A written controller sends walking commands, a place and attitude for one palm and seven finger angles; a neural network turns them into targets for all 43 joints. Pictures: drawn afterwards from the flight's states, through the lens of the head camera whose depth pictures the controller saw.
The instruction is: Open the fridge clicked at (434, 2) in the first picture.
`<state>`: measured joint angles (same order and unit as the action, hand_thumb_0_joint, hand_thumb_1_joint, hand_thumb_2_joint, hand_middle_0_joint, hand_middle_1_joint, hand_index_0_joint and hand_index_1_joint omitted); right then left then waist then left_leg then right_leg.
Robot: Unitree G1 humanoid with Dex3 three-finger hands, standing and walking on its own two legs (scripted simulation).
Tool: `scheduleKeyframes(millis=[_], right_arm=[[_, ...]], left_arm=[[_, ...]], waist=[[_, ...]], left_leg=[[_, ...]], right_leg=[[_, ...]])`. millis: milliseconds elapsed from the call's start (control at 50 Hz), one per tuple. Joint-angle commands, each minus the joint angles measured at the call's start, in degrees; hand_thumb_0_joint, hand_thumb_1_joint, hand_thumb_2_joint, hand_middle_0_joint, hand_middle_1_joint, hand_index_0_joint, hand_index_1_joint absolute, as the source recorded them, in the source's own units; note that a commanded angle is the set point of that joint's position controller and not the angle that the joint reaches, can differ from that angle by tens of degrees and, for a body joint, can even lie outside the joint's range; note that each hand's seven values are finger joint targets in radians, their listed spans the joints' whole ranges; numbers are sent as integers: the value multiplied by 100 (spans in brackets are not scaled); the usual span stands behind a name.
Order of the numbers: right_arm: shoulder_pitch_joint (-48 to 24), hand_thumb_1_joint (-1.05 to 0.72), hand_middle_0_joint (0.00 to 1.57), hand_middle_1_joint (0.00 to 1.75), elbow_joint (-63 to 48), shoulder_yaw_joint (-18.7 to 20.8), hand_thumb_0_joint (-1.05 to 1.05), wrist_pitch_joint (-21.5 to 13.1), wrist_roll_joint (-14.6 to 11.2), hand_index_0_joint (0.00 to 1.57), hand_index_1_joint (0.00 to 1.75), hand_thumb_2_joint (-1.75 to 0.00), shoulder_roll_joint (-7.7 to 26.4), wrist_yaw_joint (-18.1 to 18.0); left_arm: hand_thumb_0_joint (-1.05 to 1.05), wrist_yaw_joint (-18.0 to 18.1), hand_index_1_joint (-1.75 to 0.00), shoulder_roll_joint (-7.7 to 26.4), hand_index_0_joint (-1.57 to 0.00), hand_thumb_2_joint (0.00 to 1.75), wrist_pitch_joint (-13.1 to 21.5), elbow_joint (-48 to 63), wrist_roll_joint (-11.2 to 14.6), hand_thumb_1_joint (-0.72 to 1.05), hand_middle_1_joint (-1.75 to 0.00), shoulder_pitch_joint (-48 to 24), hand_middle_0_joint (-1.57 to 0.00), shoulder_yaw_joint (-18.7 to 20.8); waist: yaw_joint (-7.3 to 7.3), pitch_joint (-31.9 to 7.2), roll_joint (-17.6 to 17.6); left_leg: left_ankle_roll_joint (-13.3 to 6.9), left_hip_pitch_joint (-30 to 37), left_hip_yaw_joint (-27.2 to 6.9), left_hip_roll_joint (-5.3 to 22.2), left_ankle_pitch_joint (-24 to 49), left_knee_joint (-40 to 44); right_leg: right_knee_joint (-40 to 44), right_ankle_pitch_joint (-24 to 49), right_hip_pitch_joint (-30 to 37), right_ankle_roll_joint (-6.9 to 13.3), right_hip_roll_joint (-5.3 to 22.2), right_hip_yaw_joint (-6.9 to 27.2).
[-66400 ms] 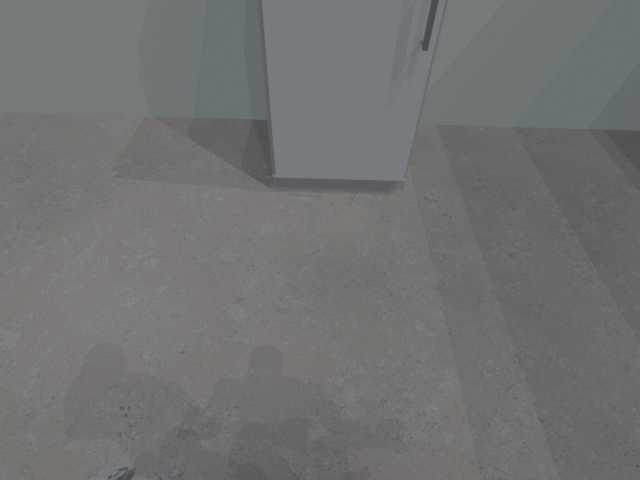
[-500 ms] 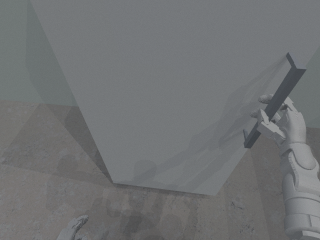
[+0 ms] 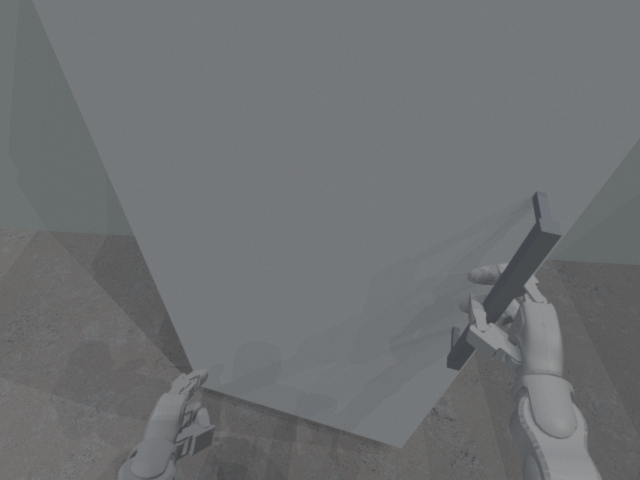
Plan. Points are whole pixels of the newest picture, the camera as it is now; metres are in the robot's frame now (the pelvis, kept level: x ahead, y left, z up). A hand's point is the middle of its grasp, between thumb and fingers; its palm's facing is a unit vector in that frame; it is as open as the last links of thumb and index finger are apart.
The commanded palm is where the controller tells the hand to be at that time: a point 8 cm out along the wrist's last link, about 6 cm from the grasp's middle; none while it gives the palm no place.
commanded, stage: walk backward, drawing the door open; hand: right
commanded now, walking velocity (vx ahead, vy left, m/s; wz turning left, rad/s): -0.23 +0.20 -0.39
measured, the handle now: (490, 296) +0.34 -0.18 +0.09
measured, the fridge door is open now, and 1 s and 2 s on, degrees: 14 44 75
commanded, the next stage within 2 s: stop walking and hold the door back in 1.92 s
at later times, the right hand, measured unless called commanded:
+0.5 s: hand (435, 451) +0.15 -0.09 +0.09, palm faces +0.25 +0.95 -0.19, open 5.6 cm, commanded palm +0.11 -0.13 +0.09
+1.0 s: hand out of the picture +0.06 +0.01 +0.09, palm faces +0.57 +0.79 -0.22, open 5.9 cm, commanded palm +0.00 -0.01 +0.09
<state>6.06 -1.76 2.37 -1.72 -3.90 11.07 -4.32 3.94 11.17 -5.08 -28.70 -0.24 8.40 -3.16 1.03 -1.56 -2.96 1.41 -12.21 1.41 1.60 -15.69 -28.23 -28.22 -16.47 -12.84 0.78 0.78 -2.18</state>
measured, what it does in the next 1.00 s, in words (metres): steps to the left, turning right: right foot, then left foot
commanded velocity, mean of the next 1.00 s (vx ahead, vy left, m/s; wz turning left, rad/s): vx -0.15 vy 0.38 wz -0.73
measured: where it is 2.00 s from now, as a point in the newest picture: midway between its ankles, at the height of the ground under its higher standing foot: outside the picture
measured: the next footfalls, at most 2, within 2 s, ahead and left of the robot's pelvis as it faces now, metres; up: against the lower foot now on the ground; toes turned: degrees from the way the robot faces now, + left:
right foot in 0.66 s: -0.10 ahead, +0.00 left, +0.00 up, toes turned -20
left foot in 0.94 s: +0.00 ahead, +0.36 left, +0.00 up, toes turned -32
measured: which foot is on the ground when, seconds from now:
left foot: down 0.00-0.64, up 0.66-0.92, down 0.94-1.00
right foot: down 0.00-0.46, up 0.48-0.64, down 0.66-0.96, up 0.98-1.00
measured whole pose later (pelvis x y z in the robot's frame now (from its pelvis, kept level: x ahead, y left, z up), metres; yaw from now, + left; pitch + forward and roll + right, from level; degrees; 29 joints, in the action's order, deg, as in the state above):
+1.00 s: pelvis -0.09 +0.27 -0.01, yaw -34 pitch +1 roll +3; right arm 14.4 -16.7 0.8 -4.7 -0.9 11.0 -2.8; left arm 3.4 9.7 6.8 -38.2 -0.6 9.2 1.6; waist 1.9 4.2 -5.1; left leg 0.5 -14.0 3.3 -1.5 -17.3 -30.3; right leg -34.7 -14.0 -25.8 -3.8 6.2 14.4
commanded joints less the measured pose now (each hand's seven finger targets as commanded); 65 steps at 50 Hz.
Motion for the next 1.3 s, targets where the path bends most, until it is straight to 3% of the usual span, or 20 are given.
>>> scheduleKeyframes(millis=[0, 220, 340, 440, 520, 580, 600, 620, 640, 660, 740, 860, 940, 960, 1020, 1120, 1140, 1160, 1200, 1280], right_arm=[[-721, -90, 45, 140, -1500, 358, 0, -451, 80, 45, 140, -90, 773, -36], [-606, -90, 45, 140, -1514, 212, 0, -522, 75, 45, 140, -90, 635, -109], [-309, -90, 45, 140, -1900, 168, 0, -460, 134, 45, 140, -90, 551, -81], [-315, -90, 45, 140, -2226, 235, 0, -333, 217, 45, 140, -90, 665, -122], [-338, -90, 45, 140, -2188, 104, 0, -339, 359, 45, 140, -90, 541, -72], [-508, -90, 45, 140, -2360, -119, 0, -423, 369, 45, 140, -90, 398, 42], [-614, -90, 45, 140, -2650, -302, 0, -498, 326, 45, 140, -90, 257, 82], [-617, -90, 45, 140, -2895, -441, 0, -629, 259, 45, 140, -90, 175, 139], [-514, -90, 45, 140, -2938, -291, 0, -768, 516, 45, 140, -90, 368, 97], [-206, -90, 45, 140, -2788, -159, 0, -807, 598, 45, 140, -90, 459, 150], [-59, -90, 45, 140, -2822, -373, 0, -754, 537, 45, 140, -90, 59, 253], [-139, -90, 45, 140, -3159, -238, 0, -872, 443, 45, 140, -90, 224, 175], [82, -90, 45, 140, -3072, 371, 0, -838, 295, 45, 140, -90, 811, 105], [127, -90, 45, 140, -3008, 511, 0, -772, 271, 45, 140, -90, 881, 159], [-15, -90, 45, 140, -2796, 228, 0, -754, 408, 45, 140, -90, 575, 268], [-43, -90, 45, 140, -3102, 288, 0, -870, 290, 45, 140, -90, 486, 220], [-214, -90, 45, 140, -3234, 225, 0, -900, 256, 45, 140, -90, 473, 218], [-218, -90, 45, 140, -3399, 277, 0, -1035, 271, 45, 140, -90, 475, 211], [147, -90, 45, 140, -3168, 538, 0, -1147, 518, 45, 140, -90, 691, 156], [-190, -90, 45, 140, -3502, 721, 0, -926, 464, 45, 140, -90, 725, 146]], left_arm=[[0, 54, -30, 713, -20, 90, 133, 793, -36, 90, -30, -224, -20, 317], [0, 127, -30, 590, -20, 90, 331, 638, 32, 90, -30, -451, -20, 349], [0, 150, -30, 537, -20, 90, 580, 463, 31, 90, -30, -506, -20, 497], [0, 184, -30, 387, -20, 90, 811, 73, 14, 90, -30, -361, -20, 579], [0, 262, -30, 316, -20, 90, 1081, -85, -77, 90, -30, -180, -20, 581], [0, 356, -30, 345, -20, 90, 1325, -154, -84, 90, -30, 15, -20, 486], [0, 375, -30, 376, -20, 90, 1464, -203, -55, 90, -30, 419, -20, 478], [0, 341, -30, 674, -20, 90, 1596, -55, -113, 90, -30, 556, -20, 571], [0, 205, -30, 849, -20, 90, 1511, 163, -349, 90, -30, 95, -20, 578], [0, 182, -30, 836, -20, 90, 1389, 142, -359, 90, -30, -363, -20, 654], [0, 114, -30, 694, -20, 90, 1359, -140, -281, 90, -30, -254, -20, 636], [0, 56, -30, 561, -20, 90, 1562, -192, -93, 90, -30, -128, -20, 733], [0, -19, -30, 203, -20, 90, 1420, -215, 34, 90, -30, -49, -20, 684], [0, 69, -30, 312, -20, 90, 1475, -188, 37, 90, -30, -150, -20, 850], [0, 303, -30, 129, -20, 90, 1562, -91, -104, 90, -30, -535, -20, 609], [0, 494, -30, 199, -20, 90, 1533, 53, -206, 90, -30, 56, -20, 485], [0, 502, -30, 346, -20, 90, 1548, 51, -211, 90, -30, 409, -20, 574], [0, 425, -30, 734, -20, 90, 1551, 138, -328, 90, -30, 193, -20, 700], [0, 226, -30, 761, -20, 90, 1409, 219, -345, 90, -30, -145, -20, 740], [0, 225, -30, 727, -20, 90, 1437, 37, -263, 90, -30, -262, -20, 712]], waist=[[73, -1398, -36], [103, -624, -139], [92, -693, -200], [176, -776, 1021], [117, -557, 1257], [244, -127, 833], [511, -193, 227], [679, -136, -1326], [125, -456, -1520], [4, -476, -448], [-98, -216, -374], [130, -867, -1431], [180, -1115, 527], [-57, -1300, 2267], [-197, -258, 1396], [169, -771, 872], [459, -1079, 470], [210, -1160, -935], [177, -865, -615], [-135, -422, -852]], left_leg=[[-46, 191, 178, -97, 2634, 66], [23, 79, 73, -247, -48, 441], [6, 184, -19, -319, -657, 339], [-360, -1050, -248, 667, -2066, 1610], [-815, -1078, 122, 1295, -1089, 1619], [-523, -1164, 933, 848, 112, 1037], [-67, -1525, 1192, 324, 431, -146], [502, -2884, 944, -362, -510, -2581], [402, -2951, -563, -65, -1042, -4504], [162, -2606, -1035, 14, -755, -4661], [142, -1860, -530, -114, -414, -3274], [270, -10, 404, -694, -300, 484], [-209, 263, 409, 292, 1293, 685], [-679, 118, 34, 992, 1119, 979], [-1491, 426, -260, 1554, 3095, 373], [-828, 248, 700, 782, 4071, -1404], [-219, -1329, 862, 469, 2765, -2799], [410, -3262, 329, -221, -1299, -4337], [201, -3599, -772, 5, -1622, -5099], [164, -1784, -518, 231, -282, -3269]], right_leg=[[77, 4623, 1055, 79, 518, 396], [1357, 78, -664, 133, 442, 984], [1322, -636, -1107, 218, 480, 1204], [-899, -370, -530, -174, -266, 78], [-3390, -957, -1178, -201, -40, -342], [-1495, -880, -364, -56, 283, -318], [229, -185, 536, 67, 331, -89], [2125, 349, 1293, 591, 1836, 2498], [2219, 366, 814, 1132, 3260, 5140], [2009, -170, 327, 1152, 3119, 4766], [1272, -219, -225, 615, 1679, 2415], [910, 132, 137, 183, 607, 1771], [-1017, 108, -586, -309, -329, 58], [-2468, -759, -792, -327, -369, -158], [-4216, -1762, -2323, -256, 106, -33], [-11, -82, -118, -101, 133, -635], [796, 2179, 1895, 190, 865, 345], [984, 5247, 3105, 1154, 3011, 3426], [860, 4586, 2448, 1453, 3280, 4132], [787, 2165, 356, 640, 1894, 1292]])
